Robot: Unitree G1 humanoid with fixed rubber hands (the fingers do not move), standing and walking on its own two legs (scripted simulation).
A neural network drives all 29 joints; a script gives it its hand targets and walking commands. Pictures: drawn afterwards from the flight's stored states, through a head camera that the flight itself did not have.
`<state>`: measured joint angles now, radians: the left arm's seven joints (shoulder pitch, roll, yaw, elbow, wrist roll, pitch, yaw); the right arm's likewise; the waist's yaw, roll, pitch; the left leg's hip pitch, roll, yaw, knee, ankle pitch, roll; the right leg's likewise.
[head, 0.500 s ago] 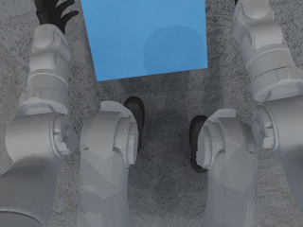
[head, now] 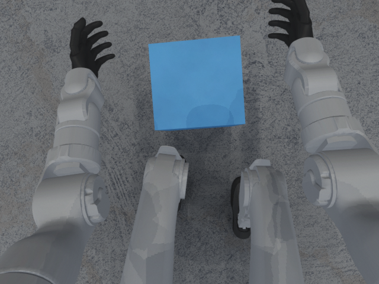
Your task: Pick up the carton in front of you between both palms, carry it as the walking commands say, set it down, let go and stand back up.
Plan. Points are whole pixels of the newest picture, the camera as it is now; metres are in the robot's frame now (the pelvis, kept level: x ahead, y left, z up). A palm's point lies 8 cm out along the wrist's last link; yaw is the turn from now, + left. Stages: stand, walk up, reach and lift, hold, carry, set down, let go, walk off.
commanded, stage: set down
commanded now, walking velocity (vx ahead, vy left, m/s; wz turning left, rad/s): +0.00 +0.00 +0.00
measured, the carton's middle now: (197, 92) +0.47 +0.07 -0.34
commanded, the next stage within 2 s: let go in 0.52 s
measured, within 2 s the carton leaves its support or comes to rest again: neither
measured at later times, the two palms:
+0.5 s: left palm (16, 34) +0.45 +0.28 +0.05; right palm out of the picture +0.53 -0.11 +0.04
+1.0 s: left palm out of the picture +0.35 +0.27 +0.16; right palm out of the picture +0.40 -0.16 +0.16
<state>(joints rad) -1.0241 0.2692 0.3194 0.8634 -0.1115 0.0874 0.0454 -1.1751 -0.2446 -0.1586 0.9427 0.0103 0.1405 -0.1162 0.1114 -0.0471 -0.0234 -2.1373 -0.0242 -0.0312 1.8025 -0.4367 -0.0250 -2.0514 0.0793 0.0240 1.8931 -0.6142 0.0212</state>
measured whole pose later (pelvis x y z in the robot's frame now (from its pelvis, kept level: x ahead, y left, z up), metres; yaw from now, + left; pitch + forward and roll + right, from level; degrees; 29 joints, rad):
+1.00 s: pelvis +0.08 +0.02 +0.26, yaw +1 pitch +27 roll -1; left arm -0.21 0.20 0.16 0.54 0.02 0.04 -0.10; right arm -0.30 -0.11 -0.17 0.60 -0.10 0.05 -0.05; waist 0.06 -0.01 -0.06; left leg -1.00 -0.04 -0.03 0.78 -0.25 0.02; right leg -0.92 0.03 0.08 0.80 -0.36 0.03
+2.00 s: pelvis +0.12 +0.01 +0.30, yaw +1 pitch -2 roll +0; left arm 0.21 0.30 0.06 0.55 0.04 0.08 0.01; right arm 0.19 -0.27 -0.04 0.67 -0.05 0.03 -0.01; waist 0.01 -0.03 0.04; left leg -0.24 -0.02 -0.03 0.54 -0.27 0.00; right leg -0.14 0.03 0.06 0.52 -0.34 0.00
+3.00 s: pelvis +0.11 +0.01 +0.31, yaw +0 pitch -3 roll +0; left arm 0.18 0.36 0.03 0.91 0.03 -0.01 0.02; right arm 0.12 -0.36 -0.02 0.97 -0.02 -0.01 -0.02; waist -0.01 -0.02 0.03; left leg -0.15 -0.02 -0.01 0.39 -0.19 0.01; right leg -0.05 0.01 0.07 0.36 -0.26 0.01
